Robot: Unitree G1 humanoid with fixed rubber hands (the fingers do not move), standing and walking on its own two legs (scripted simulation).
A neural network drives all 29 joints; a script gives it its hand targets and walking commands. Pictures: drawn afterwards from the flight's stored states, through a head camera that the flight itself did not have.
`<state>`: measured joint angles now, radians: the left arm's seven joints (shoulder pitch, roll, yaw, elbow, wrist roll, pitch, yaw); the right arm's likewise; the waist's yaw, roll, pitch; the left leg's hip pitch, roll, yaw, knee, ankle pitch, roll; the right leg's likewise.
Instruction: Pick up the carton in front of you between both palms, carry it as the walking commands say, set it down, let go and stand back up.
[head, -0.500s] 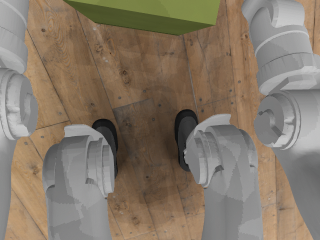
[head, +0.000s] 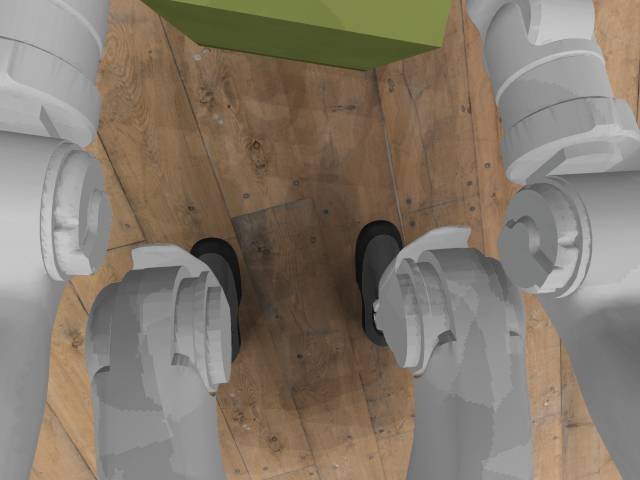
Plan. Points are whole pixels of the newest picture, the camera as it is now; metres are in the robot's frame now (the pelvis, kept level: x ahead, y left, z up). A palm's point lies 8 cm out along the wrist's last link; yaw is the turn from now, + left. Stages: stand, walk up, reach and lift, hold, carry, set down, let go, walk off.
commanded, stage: reach and lift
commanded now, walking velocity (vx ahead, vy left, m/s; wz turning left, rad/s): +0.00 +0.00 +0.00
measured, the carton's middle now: out of the picture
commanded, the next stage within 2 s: none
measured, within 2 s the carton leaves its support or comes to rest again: leaves its support in 0.36 s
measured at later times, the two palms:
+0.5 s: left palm out of the picture +0.57 +0.15 -0.11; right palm out of the picture +0.55 -0.15 -0.11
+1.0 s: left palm out of the picture +0.51 +0.15 +0.06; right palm out of the picture +0.51 -0.15 +0.06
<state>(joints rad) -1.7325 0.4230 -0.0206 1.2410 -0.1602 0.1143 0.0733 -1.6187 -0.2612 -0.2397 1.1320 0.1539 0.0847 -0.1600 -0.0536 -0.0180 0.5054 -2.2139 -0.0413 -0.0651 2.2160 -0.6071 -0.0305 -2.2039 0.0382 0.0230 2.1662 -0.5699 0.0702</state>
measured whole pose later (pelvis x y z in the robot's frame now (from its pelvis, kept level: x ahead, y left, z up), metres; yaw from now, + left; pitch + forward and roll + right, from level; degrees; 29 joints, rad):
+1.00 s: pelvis +0.00 -0.01 +0.12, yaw +3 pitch +44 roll -1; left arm -1.18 0.06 0.43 0.74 0.24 0.42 0.01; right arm -1.11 0.02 -0.54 0.62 -0.23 0.43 -0.07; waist -0.03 0.00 -0.12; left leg -2.02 -0.12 -0.11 1.72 -0.47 -0.08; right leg -2.02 0.11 0.11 1.70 -0.46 0.10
